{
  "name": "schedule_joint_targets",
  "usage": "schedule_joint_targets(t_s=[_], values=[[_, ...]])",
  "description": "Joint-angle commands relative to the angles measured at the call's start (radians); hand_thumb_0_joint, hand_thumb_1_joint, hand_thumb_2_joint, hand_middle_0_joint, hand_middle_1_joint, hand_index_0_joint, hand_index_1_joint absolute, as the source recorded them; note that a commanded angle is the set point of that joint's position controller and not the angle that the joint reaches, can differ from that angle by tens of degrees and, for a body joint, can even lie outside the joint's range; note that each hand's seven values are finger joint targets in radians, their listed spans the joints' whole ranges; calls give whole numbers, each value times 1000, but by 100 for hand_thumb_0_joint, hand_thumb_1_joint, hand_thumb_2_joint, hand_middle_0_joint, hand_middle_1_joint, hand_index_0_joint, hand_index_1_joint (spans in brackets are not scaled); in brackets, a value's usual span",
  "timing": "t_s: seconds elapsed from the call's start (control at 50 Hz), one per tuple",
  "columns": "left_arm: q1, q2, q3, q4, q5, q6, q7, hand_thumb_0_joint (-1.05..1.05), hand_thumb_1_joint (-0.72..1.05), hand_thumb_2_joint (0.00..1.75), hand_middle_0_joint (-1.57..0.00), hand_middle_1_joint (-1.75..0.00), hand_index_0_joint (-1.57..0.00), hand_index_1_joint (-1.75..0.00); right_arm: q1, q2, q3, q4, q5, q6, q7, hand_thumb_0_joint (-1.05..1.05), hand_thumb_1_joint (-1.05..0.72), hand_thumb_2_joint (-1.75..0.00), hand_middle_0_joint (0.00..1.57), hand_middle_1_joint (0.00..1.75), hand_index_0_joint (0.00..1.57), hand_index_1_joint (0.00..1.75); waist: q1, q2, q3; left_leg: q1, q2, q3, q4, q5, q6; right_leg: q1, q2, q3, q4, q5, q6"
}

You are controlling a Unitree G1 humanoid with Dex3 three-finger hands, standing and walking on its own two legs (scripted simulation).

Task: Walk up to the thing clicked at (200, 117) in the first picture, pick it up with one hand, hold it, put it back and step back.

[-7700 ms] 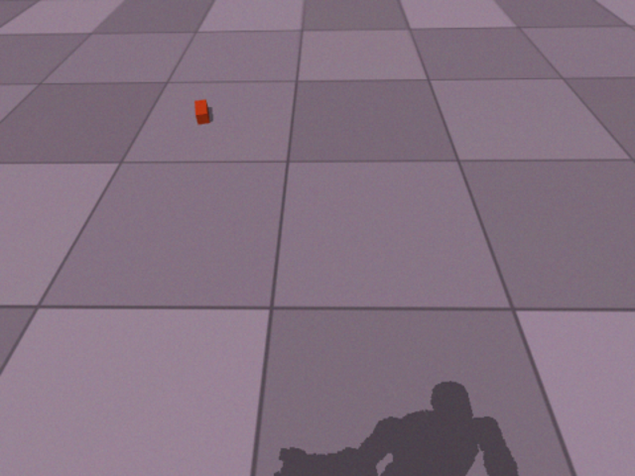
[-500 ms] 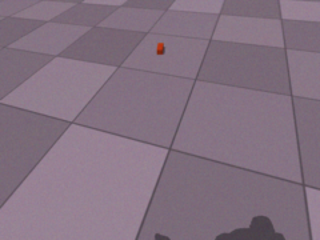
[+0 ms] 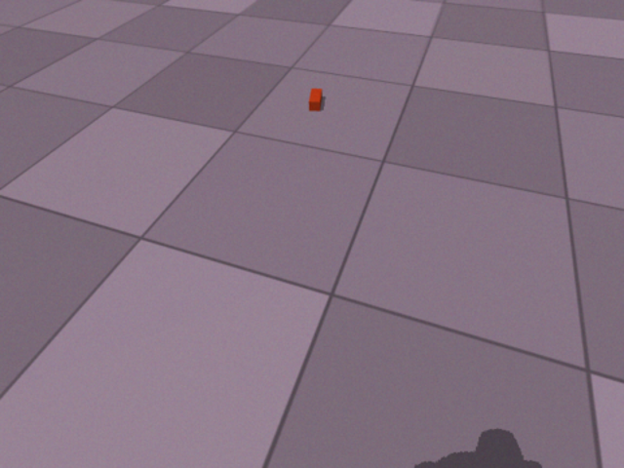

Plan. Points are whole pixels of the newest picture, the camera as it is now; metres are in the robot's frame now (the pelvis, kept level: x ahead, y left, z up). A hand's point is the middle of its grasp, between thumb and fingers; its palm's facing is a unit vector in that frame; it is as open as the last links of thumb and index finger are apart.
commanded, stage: stand
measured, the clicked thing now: (315, 99) +2.32 -0.03 -0.75
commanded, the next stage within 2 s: none
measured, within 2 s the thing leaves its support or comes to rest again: neither
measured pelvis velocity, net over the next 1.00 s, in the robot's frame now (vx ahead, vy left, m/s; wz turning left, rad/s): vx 0.00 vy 0.00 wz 0.03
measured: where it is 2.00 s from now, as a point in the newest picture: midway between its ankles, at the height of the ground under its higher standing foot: outside the picture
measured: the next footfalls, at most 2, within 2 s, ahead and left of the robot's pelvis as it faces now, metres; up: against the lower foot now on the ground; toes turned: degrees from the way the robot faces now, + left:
none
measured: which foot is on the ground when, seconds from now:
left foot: down 0.00-1.00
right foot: down 0.00-1.00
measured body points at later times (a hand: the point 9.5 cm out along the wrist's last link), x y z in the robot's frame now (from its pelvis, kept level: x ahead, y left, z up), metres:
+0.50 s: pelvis +0.00 +0.00 +0.00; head +0.01 +0.00 +0.45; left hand +0.06 +0.31 -0.13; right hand +0.08 -0.30 -0.13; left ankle +0.00 +0.13 -0.75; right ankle +0.01 -0.13 -0.75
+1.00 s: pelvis +0.00 +0.00 +0.00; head +0.02 +0.00 +0.45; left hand +0.07 +0.31 -0.13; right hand +0.08 -0.30 -0.13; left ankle +0.00 +0.13 -0.75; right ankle +0.01 -0.13 -0.75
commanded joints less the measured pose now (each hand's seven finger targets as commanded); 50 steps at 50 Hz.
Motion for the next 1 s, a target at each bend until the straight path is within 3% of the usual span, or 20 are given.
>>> schedule_joint_targets(t_s=[0.0, 0.12, 0.18, 0.28, 0.34, 0.66, 0.78, 0.98], values=[[-47, 217, 45, -56, -3, -19, 20, 0, 90, 90, -20, -30, -20, -30, -46, -209, -39, -57, 1, -19, -16, 0, -90, -90, 20, 30, 20, 30, 1, -3, -88, 29, 112, -98, -63, 97, 32, -17, -115, 62, -44, 167, -28], [-30, 207, 41, -52, -5, -17, 19, 0, 90, 90, -20, -30, -20, -30, -52, -213, -38, -57, 1, -20, -15, 0, -90, -90, 20, 30, 20, 30, 8, 13, -87, 22, 114, -101, -63, 127, 34, -7, -117, 57, -44, 178, -29], [-21, 205, 39, -49, -4, -16, 18, 0, 90, 90, -20, -30, -20, -30, -53, -216, -40, -54, 3, -17, -15, 0, -90, -90, 20, 30, 20, 30, 11, 1, -68, 24, 112, -106, -68, 63, 36, -33, -114, 58, -58, 121, -29], [-14, 211, 39, -52, -2, -21, 20, 0, 90, 90, -20, -30, -20, -30, -50, -210, -39, -58, 4, -16, -13, 0, -90, -90, 20, 30, 20, 30, 7, -11, -92, 40, 110, -104, -51, 103, 39, -20, -123, 56, -54, 158, -31], [-7, 213, 38, -50, -6, -19, 19, 0, 90, 90, -20, -30, -20, -30, -50, -209, -37, -56, 4, -14, -12, 0, -90, -90, 20, 30, 20, 30, 9, -2, -63, 24, 105, -109, -65, 50, 38, -41, -118, 58, -67, 107, -29], [-9, 211, 41, -60, -5, -16, 21, 0, 90, 90, -20, -30, -20, -30, -29, -212, -31, -59, 3, -16, -15, 0, -90, -90, 20, 30, 20, 30, 12, 5, -78, 1, 107, -111, -58, 127, 40, 5, -127, 47, -49, 169, -32], [-9, 213, 40, -58, -5, -13, 19, 0, 90, 90, -20, -30, -20, -30, -38, -216, -32, -59, 4, -14, -15, 0, -90, -90, 20, 30, 20, 30, 14, 6, -67, 0, 102, -115, -64, 69, 34, -19, -124, 50, -57, 102, -36], [-8, 216, 40, -64, -4, -17, 22, 0, 90, 90, -20, -30, -20, -30, -28, -214, -33, -60, 5, -17, -16, 0, -90, -90, 20, 30, 20, 30, 12, -8, -101, 31, 105, -108, -40, 164, 38, 2, -130, 44, -47, 199, -32]])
